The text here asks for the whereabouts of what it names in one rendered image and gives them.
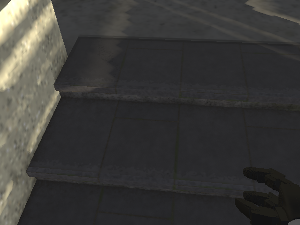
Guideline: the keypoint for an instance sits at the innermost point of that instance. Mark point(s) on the robot right hand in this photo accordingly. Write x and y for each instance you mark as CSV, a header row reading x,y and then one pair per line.
x,y
272,210

